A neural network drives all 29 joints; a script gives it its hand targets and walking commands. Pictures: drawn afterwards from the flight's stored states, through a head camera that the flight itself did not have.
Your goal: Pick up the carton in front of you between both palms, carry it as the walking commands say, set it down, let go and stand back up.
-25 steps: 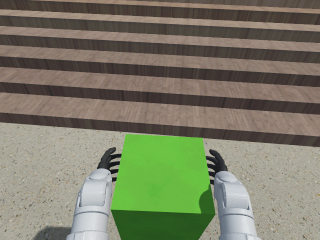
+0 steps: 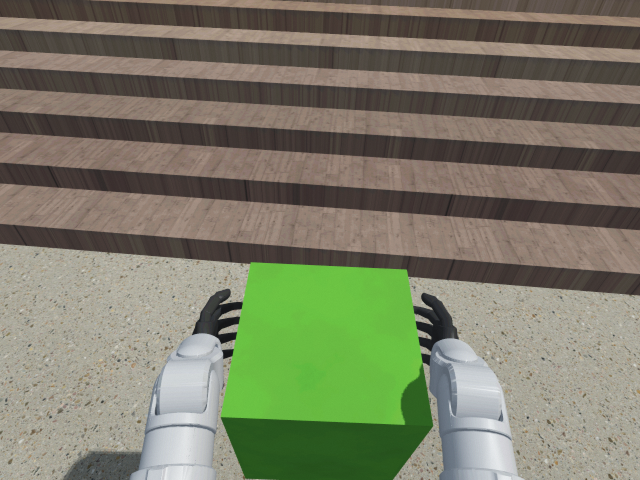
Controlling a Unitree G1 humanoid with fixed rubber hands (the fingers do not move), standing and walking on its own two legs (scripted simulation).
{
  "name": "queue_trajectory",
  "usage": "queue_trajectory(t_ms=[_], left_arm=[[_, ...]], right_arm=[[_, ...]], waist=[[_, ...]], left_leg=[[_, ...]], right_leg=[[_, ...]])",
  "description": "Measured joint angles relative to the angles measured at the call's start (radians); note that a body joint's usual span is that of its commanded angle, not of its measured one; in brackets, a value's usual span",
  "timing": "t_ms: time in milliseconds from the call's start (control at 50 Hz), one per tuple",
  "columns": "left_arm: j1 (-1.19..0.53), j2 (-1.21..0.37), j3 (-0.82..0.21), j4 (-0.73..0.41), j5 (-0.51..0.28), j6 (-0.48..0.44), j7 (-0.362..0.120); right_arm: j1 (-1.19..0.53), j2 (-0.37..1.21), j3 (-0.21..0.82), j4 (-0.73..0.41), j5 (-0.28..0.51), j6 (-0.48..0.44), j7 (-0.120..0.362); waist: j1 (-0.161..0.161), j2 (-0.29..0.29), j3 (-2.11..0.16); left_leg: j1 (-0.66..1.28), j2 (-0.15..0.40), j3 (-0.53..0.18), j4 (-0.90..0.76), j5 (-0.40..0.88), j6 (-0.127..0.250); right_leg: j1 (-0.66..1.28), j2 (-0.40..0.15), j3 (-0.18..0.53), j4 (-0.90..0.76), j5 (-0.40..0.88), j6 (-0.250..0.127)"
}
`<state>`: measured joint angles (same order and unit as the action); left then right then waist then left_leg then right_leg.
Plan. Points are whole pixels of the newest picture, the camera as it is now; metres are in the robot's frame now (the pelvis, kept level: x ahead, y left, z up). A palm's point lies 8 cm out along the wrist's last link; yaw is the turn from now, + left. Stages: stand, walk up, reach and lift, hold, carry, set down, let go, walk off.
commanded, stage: carry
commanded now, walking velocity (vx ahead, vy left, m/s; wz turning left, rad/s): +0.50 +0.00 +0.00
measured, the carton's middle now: (323, 378) +0.29 +0.00 -0.02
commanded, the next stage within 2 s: none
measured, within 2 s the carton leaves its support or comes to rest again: neither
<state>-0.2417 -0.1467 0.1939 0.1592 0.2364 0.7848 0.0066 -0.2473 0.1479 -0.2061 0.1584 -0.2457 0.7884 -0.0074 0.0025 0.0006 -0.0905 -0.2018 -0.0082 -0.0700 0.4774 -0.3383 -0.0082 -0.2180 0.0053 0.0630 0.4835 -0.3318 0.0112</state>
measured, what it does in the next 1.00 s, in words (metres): walks ahead: right foot, then left foot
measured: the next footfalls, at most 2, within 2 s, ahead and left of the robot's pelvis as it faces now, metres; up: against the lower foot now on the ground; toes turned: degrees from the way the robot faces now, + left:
right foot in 0.34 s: +0.14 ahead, -0.09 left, +0.00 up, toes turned -7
left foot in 0.64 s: +0.44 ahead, +0.14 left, +0.00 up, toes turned +11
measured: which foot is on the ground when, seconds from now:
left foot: down 0.00-0.36, up 0.38-0.62, down 0.64-1.00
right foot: down 0.00-0.20, up 0.22-0.32, down 0.34-0.68, up 0.70-1.00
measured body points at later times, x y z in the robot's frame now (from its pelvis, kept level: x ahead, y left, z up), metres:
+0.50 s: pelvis +0.19 +0.01 +0.00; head +0.20 +0.02 +0.45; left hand +0.46 +0.18 +0.07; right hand +0.48 -0.13 +0.07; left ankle +0.15 +0.12 -0.69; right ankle +0.10 -0.08 -0.74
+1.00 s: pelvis +0.49 +0.07 +0.01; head +0.51 +0.08 +0.46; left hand +0.78 +0.21 +0.08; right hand +0.77 -0.09 +0.09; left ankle +0.40 +0.13 -0.74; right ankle +0.61 -0.07 -0.69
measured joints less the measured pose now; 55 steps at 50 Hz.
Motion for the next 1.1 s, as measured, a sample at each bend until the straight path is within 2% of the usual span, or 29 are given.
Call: queue_trajectory(t_ms=[100, 140, 200, 240, 280, 320, 340, 360, 400, 440, 460, 520, 600, 640, 660, 680, 720, 740, 780, 900, 1000, 1100], left_arm=[[0.028, 0.005, -0.048, -0.139, -0.054, 0.084, 0.035], [0.037, 0.007, -0.068, -0.184, -0.07, 0.138, 0.055], [0.053, 0.023, -0.079, -0.267, -0.095, 0.226, 0.074], [0.07, 0.045, -0.072, -0.321, -0.121, 0.271, 0.076], [0.079, 0.053, -0.063, -0.362, -0.146, 0.309, 0.076], [0.076, 0.037, -0.057, -0.398, -0.157, 0.338, 0.077], [0.072, 0.021, -0.057, -0.415, -0.155, 0.347, 0.078], [0.071, 0.005, -0.068, -0.425, -0.148, 0.349, 0.08], [0.081, 0.01, -0.109, -0.435, -0.138, 0.361, 0.082], [0.093, 0.014, -0.122, -0.459, -0.136, 0.387, 0.089], [0.098, 0.014, -0.122, -0.475, -0.136, 0.399, 0.092], [0.096, 0.014, -0.107, -0.517, -0.138, 0.423, 0.098], [0.077, 0.012, -0.086, -0.542, -0.144, 0.433, 0.098], [0.07, 0.011, -0.077, -0.551, -0.145, 0.438, 0.097], [0.067, 0.012, -0.069, -0.553, -0.145, 0.439, 0.095], [0.065, 0.014, -0.058, -0.546, -0.146, 0.437, 0.093], [0.063, 0.012, -0.044, -0.522, -0.146, 0.438, 0.091], [0.065, 0.01, -0.044, -0.513, -0.143, 0.44, 0.09], [0.071, 0.012, -0.057, -0.501, -0.139, 0.441, 0.088], [0.079, 0.012, -0.097, -0.513, -0.129, 0.408, 0.084], [0.099, 0.015, -0.11, -0.557, -0.122, 0.403, 0.083], [0.104, 0.015, -0.101, -0.594, -0.13, 0.432, 0.088]], right_arm=[[0.033, -0.018, 0.035, -0.145, 0.061, 0.085, -0.024], [0.043, -0.033, 0.048, -0.187, 0.09, 0.136, -0.034], [0.036, -0.036, 0.069, -0.234, 0.117, 0.212, -0.052], [0.031, -0.018, 0.086, -0.264, 0.12, 0.253, -0.068], [0.049, -0.004, 0.103, -0.318, 0.117, 0.293, -0.086], [0.07, -0.011, 0.112, -0.388, 0.121, 0.334, -0.095], [0.081, -0.013, 0.105, -0.427, 0.125, 0.351, -0.095], [0.097, -0.016, 0.091, -0.463, 0.132, 0.362, -0.095], [0.124, -0.018, 0.075, -0.502, 0.144, 0.381, -0.094], [0.126, -0.019, 0.072, -0.512, 0.153, 0.403, -0.093], [0.121, -0.019, 0.073, -0.513, 0.157, 0.412, -0.093], [0.095, -0.016, 0.08, -0.516, 0.161, 0.421, -0.093], [0.076, -0.013, 0.088, -0.53, 0.153, 0.422, -0.09], [0.064, -0.011, 0.089, -0.532, 0.147, 0.426, -0.088], [0.055, -0.009, 0.093, -0.524, 0.145, 0.425, -0.087], [0.048, -0.008, 0.099, -0.507, 0.14, 0.418, -0.087], [0.043, -0.007, 0.102, -0.476, 0.132, 0.417, -0.086], [0.048, -0.008, 0.102, -0.469, 0.131, 0.419, -0.086], [0.065, -0.01, 0.1, -0.47, 0.133, 0.421, -0.086], [0.094, -0.015, 0.085, -0.516, 0.147, 0.398, -0.085], [0.095, -0.015, 0.09, -0.542, 0.156, 0.393, -0.082], [0.088, -0.014, 0.105, -0.563, 0.149, 0.421, -0.081]], waist=[[0.0, 0.003, -0.048], [-0.002, -0.005, -0.069], [0.001, -0.028, -0.086], [0.003, -0.013, -0.09], [0.003, 0.014, -0.082], [0.001, 0.038, -0.061], [-0.006, 0.047, -0.05], [-0.012, 0.053, -0.045], [-0.011, 0.032, -0.042], [-0.005, 0.001, -0.037], [0.0, -0.011, -0.034], [0.018, -0.032, -0.021], [0.031, -0.038, -0.009], [0.03, -0.036, -0.002], [0.029, -0.038, 0.0], [0.02, -0.044, 0.002], [0.008, -0.034, 0.013], [0.003, -0.027, 0.02], [-0.01, -0.014, 0.032], [-0.04, 0.013, 0.042], [-0.03, 0.008, 0.021], [-0.014, 0.007, 0.009]], left_leg=[[-0.078, 0.025, 0.038, 0.101, -0.049, 0.004], [-0.078, 0.032, 0.063, 0.104, -0.045, 0.009], [-0.049, 0.021, 0.105, 0.068, -0.009, -0.004], [-0.037, 0.029, 0.122, 0.068, -0.046, -0.002], [-0.012, 0.048, 0.126, 0.043, -0.064, -0.004], [0.017, 0.067, 0.118, 0.028, -0.078, -0.012], [0.022, 0.074, 0.109, 0.05, -0.096, -0.014], [-0.002, 0.085, 0.113, 0.118, -0.111, -0.012], [-0.089, 0.072, 0.128, 0.326, -0.14, -0.004], [-0.184, 0.053, 0.155, 0.471, -0.164, 0.014], [-0.225, 0.049, 0.169, 0.488, -0.157, 0.019], [-0.316, 0.049, 0.199, 0.39, -0.066, 0.017], [-0.341, 0.044, 0.25, 0.121, 0.107, 0.021], [-0.298, 0.032, 0.299, 0.024, 0.161, 0.032], [-0.28, 0.029, 0.314, 0.03, 0.222, 0.056], [-0.282, 0.026, 0.325, 0.079, 0.219, 0.081], [-0.258, 0.027, 0.33, 0.111, 0.141, 0.112], [-0.232, 0.026, 0.33, 0.092, 0.12, 0.116], [-0.171, 0.024, 0.328, 0.019, 0.129, 0.098], [0.003, 0.023, 0.297, -0.167, 0.125, 0.089], [0.142, 0.023, 0.279, -0.236, 0.062, 0.061], [0.284, 0.028, 0.264, -0.24, -0.052, 0.017]], right_leg=[[-0.053, -0.019, -0.041, 0.052, 0.035, 0.0], [-0.056, -0.031, -0.046, 0.071, 0.005, 0.007], [-0.073, -0.062, -0.043, 0.128, -0.046, 0.008], [-0.118, -0.064, -0.09, 0.214, -0.105, 0.004], [-0.153, -0.044, -0.143, 0.227, -0.162, 0.001], [-0.149, -0.018, -0.197, 0.12, -0.097, -0.005], [-0.124, -0.008, -0.216, 0.057, -0.004, -0.019], [-0.103, -0.005, -0.233, 0.039, 0.068, -0.034], [-0.067, -0.017, -0.243, 0.032, 0.028, -0.05], [-0.016, -0.033, -0.237, -0.018, -0.006, -0.047], [0.013, -0.04, -0.231, -0.055, -0.003, -0.037], [0.103, -0.058, -0.216, -0.154, 0.009, -0.015], [0.208, -0.082, -0.206, -0.184, -0.05, 0.016], [0.234, -0.103, -0.202, -0.097, -0.129, 0.035], [0.22, -0.122, -0.202, 0.001, -0.176, 0.037], [0.171, -0.137, -0.187, 0.148, -0.175, 0.032], [0.026, -0.113, -0.124, 0.465, -0.143, 0.011], [-0.045, -0.102, -0.115, 0.576, -0.12, -0.003], [-0.163, -0.095, -0.125, 0.661, -0.052, -0.022], [-0.363, -0.095, -0.167, 0.455, 0.075, -0.023], [-0.406, -0.095, -0.205, 0.218, 0.199, -0.014], [-0.347, -0.067, -0.27, 0.041, 0.286, -0.037]])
